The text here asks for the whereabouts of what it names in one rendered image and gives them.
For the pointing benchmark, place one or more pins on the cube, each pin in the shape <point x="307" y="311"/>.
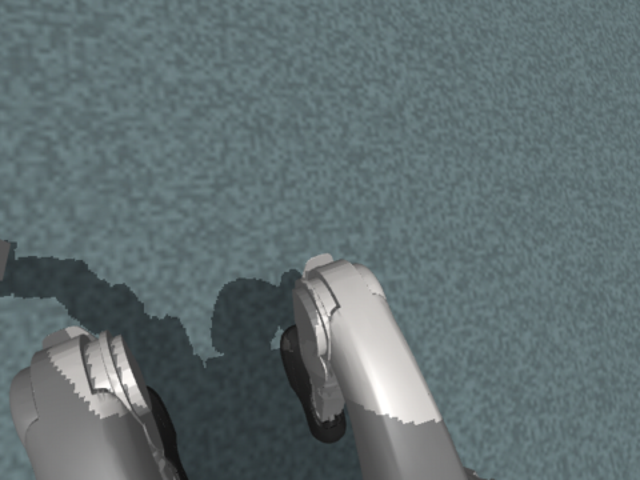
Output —
<point x="4" y="250"/>

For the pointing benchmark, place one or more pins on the right robot foot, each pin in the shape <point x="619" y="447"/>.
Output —
<point x="299" y="379"/>

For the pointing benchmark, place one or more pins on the left robot foot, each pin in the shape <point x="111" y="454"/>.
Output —
<point x="167" y="434"/>

